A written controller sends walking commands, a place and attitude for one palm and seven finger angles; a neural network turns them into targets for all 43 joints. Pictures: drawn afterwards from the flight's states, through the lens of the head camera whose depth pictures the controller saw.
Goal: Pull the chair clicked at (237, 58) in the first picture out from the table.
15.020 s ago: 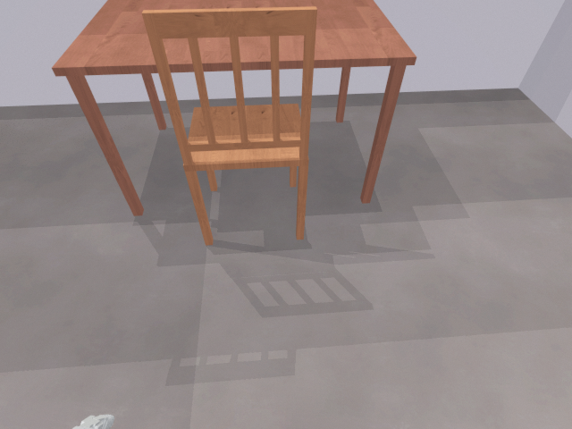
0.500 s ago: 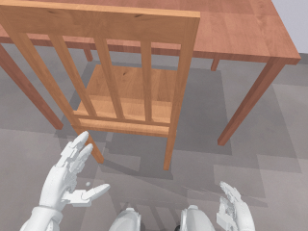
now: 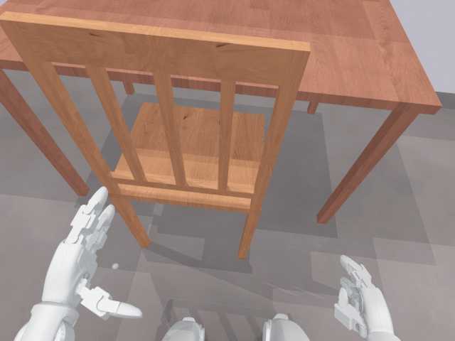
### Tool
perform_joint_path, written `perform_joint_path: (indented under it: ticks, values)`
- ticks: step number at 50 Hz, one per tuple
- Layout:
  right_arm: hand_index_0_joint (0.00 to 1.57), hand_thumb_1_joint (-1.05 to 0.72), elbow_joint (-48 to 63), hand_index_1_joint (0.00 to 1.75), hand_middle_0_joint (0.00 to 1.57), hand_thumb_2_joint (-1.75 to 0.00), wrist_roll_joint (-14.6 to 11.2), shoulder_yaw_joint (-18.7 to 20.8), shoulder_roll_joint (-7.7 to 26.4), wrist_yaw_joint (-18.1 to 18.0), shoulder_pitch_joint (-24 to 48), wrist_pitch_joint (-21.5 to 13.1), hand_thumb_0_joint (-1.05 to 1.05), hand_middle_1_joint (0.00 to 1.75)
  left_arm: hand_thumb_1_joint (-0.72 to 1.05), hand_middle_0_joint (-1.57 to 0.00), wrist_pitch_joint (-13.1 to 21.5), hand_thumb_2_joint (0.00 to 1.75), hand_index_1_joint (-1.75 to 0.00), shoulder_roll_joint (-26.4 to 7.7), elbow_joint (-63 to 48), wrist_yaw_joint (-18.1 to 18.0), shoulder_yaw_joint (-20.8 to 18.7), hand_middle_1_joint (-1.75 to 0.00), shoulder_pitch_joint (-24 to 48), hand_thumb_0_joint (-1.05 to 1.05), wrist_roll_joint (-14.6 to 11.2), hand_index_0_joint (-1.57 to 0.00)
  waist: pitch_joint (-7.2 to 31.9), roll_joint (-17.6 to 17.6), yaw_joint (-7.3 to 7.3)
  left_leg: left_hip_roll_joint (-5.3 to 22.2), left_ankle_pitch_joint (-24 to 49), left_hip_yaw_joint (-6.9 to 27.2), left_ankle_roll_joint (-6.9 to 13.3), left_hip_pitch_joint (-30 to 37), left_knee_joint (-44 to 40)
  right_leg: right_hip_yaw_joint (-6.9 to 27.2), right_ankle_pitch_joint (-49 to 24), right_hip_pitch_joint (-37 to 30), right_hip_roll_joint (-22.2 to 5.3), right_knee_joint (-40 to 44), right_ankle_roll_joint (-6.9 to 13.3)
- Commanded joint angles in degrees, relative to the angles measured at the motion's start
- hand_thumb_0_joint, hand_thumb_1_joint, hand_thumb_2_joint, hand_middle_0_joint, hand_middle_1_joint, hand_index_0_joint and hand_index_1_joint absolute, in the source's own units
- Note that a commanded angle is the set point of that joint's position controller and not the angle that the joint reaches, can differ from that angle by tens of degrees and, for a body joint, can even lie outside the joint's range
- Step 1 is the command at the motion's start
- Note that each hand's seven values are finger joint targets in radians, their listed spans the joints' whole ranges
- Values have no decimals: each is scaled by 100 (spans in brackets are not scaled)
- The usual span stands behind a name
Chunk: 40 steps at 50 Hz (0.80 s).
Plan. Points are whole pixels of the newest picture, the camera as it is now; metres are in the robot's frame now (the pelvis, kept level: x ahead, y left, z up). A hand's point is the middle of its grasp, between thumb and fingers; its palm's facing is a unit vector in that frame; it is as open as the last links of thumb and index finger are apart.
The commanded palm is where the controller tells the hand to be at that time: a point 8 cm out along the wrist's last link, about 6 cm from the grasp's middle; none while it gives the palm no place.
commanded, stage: raise the hand toward the chair's back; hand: left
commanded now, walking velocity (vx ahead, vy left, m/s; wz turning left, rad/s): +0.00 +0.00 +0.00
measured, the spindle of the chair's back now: (173, 139) +0.49 +0.15 +0.03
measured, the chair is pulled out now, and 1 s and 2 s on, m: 0.00 0.00 0.00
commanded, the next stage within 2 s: aim the fingers beside a spindle in 0.80 s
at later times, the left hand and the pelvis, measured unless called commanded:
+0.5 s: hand (103, 246) +0.25 +0.21 +0.05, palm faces -0.05 -1.00 -0.07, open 16.9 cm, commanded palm +0.23 +0.26 +0.05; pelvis +0.01 +0.01 +0.01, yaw +0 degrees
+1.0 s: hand (110, 253) +0.24 +0.20 +0.05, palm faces -0.04 -1.00 -0.07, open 16.9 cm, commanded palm +0.22 +0.25 +0.04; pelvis +0.00 -0.01 +0.01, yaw +0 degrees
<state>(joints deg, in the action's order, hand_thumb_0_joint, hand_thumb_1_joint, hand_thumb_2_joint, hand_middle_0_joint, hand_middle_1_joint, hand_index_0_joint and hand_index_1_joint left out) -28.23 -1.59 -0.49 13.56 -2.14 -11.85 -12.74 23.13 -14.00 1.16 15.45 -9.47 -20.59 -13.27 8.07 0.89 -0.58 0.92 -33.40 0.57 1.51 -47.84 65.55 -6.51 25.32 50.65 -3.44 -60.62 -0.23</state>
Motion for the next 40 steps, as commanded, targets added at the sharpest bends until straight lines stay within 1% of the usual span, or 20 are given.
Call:
perform_joint_path:
  ticks: [1, 3, 6, 8, 9, 11, 14, 15, 17, 18, 19, 21, 25, 27, 29, 33, 34, 35, 38, 40]
  values:
    - [20, -90, 762, 30, 20, -90, -9, 336, 796, -60, -26, -279, 0, 30, -50, -6, 293, 30, -8, -742, -1150, 111, -475, -8, 361, 0, -153, -6, 1300, 332, -47, -106, 2363, 214, -149, 702, -1214, 147, -1216, -1292, 298, 664, 180]
    - [20, -90, 754, 30, 20, -90, -10, 335, 802, -63, -46, -270, 0, 30, -50, -6, 251, 30, -8, -762, -1103, 143, -526, -8, 451, 0, -189, -6, 1280, 227, -66, -104, 2444, 216, -155, 711, -1210, 140, -1300, -1302, 303, 683, 165]
    - [20, -90, 709, 30, 20, -90, -7, 301, 814, -58, -51, -269, 0, 30, -50, -6, 200, 30, -8, -812, -986, 194, -590, -8, 653, 0, -233, -6, 1198, 305, -85, -110, 2403, 236, -183, 730, -1246, 123, -1238, -1240, 316, 712, 170]
    - [20, -90, 688, 30, 20, -90, -8, 307, 836, -68, -73, -276, 0, 30, -50, -6, 193, 30, -8, -864, -917, 238, -677, -8, 731, 0, -262, -6, 1312, 203, -65, -115, 2420, 232, -177, 711, -1248, 137, -1272, -1336, 315, 723, 167]
    - [20, -90, 668, 30, 20, -90, -16, 310, 844, -74, -57, -285, 0, 30, -50, -6, 186, 30, -8, -933, -851, 257, -721, -8, 718, 0, -247, -6, 1321, 207, -69, -108, 2510, 236, -178, 740, -1231, 139, -1331, -1338, 321, 712, 170]
    - [20, -90, 646, 30, 20, -90, -10, 309, 849, -61, -102, -301, 0, 30, -50, -6, 194, 30, -8, -967, -923, 300, -759, -8, 820, 0, -277, -6, 1407, 400, -38, -100, 2696, 254, -240, 884, -1292, 116, -1392, -1367, 313, 716, 173]
    - [20, -90, 604, 30, 20, -90, -13, 319, 868, -54, -94, -308, 0, 30, -50, -6, 170, 30, -8, -1044, -764, 336, -876, -8, 834, 0, -311, -6, 1396, 235, -29, -91, 2803, 265, -231, 893, -1318, 100, -1450, -1422, 334, 750, 172]
    - [20, -90, 591, 30, 20, -90, -17, 311, 880, -50, -113, -308, 0, 30, -50, -6, 166, 30, -8, -1060, -723, 349, -890, -8, 890, 0, -318, -6, 1378, 355, -29, -105, 2744, 255, -236, 875, -1348, 110, -1403, -1428, 323, 771, 171]
    - [20, -90, 594, 30, 20, -90, -28, 324, 879, -33, -106, -321, 0, 30, -50, -6, 158, 30, -8, -936, -635, 385, -813, -8, 799, 0, -362, -6, 1315, 259, -30, -102, 2722, 254, -240, 889, -1384, 91, -1373, -1419, 331, 810, 168]
    - [20, -90, 593, 30, 20, -90, -25, 332, 896, -26, -112, -343, 0, 30, -50, -6, 177, 30, -8, -931, -707, 398, -790, -8, 830, 0, -372, -6, 1369, 327, -28, -103, 2769, 258, -255, 907, -1380, 97, -1382, -1417, 318, 799, 164]
    - [20, -90, 585, 30, 20, -90, -18, 342, 887, -20, -104, -347, 0, 30, -50, -6, 169, 30, -8, -983, -625, 392, -847, -8, 763, 0, -359, -6, 1395, 245, -11, -97, 2833, 246, -233, 909, -1374, 97, -1453, -1470, 322, 798, 168]
    - [20, -90, 568, 30, 20, -90, -18, 350, 893, 4, -120, -364, 0, 30, -50, -6, 213, 30, -8, -950, -713, 396, -792, -8, 813, 0, -362, -6, 1373, 373, -22, -102, 2815, 244, -258, 937, -1395, 98, -1414, -1434, 317, 808, 167]
    - [20, -90, 563, 30, 20, -90, -7, 346, 904, 19, -136, -352, 0, 30, -50, -6, 275, 30, -8, -1000, -563, 332, -874, -8, 796, 0, -350, -6, 1233, 240, -29, -111, 2575, 239, -224, 784, -1439, 105, -1268, -1437, 324, 844, 173]
    - [20, -90, 572, 30, 20, -90, -10, 346, 914, 25, -106, -360, 0, 30, -50, -6, 336, 30, -8, -1026, -653, 314, -854, -8, 893, 0, -336, -6, 1213, 394, -35, -117, 2347, 217, -216, 773, -1457, 124, -1089, -1384, 312, 866, 175]
    - [20, -90, 555, 30, 20, -90, 7, 353, 910, 15, -121, -369, 0, 30, -50, -6, 374, 30, -8, -1108, -621, 291, -933, -8, 848, 0, -341, -6, 1308, 195, -51, -111, 2364, 206, -177, 759, -1416, 154, -1178, -1485, 320, 881, 164]
    - [20, -90, 535, 30, 20, -90, 5, 333, 887, 26, -136, -384, 0, 30, -50, -6, 437, 30, -8, -1043, -685, 295, -865, -8, 892, 0, -340, -6, 1317, 418, -38, -121, 2407, 202, -192, 811, -1427, 166, -1196, -1477, 307, 879, 173]
    - [20, -90, 517, 30, 20, -90, 1, 334, 898, 26, -133, -374, 0, 30, -50, -6, 425, 30, -8, -1044, -595, 287, -846, -8, 856, 0, -313, -6, 1246, 268, -80, -99, 2386, 219, -177, 795, -1434, 147, -1169, -1451, 323, 888, 168]
    - [20, -90, 519, 30, 20, -90, -7, 333, 895, 21, -116, -367, 0, 30, -50, -6, 412, 30, -8, -960, -517, 304, -802, -8, 865, 0, -333, -6, 1193, 266, -94, -118, 2273, 185, -148, 743, -1422, 171, -1132, -1439, 316, 926, 156]
    - [20, -90, 533, 30, 20, -90, -8, 320, 894, 9, -92, -380, 0, 30, -50, -6, 420, 30, -8, -1003, -580, 331, -801, -8, 975, 0, -335, -6, 1186, 352, -85, -125, 2153, 188, -153, 714, -1442, 179, -1055, -1440, 303, 926, 162]
    - [20, -90, 523, 30, 20, -90, -10, 316, 891, 5, -96, -379, 0, 30, -50, -6, 418, 30, -8, -1035, -505, 343, -846, -8, 926, 0, -338, -6, 1226, 207, -79, -133, 2121, 170, -123, 670, -1426, 219, -1074, -1548, 300, 962, 154]
